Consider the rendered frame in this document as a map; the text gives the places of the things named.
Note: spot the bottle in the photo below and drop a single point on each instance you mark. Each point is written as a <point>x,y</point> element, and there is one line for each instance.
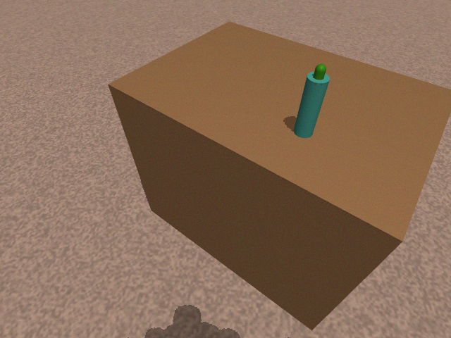
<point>312,98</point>

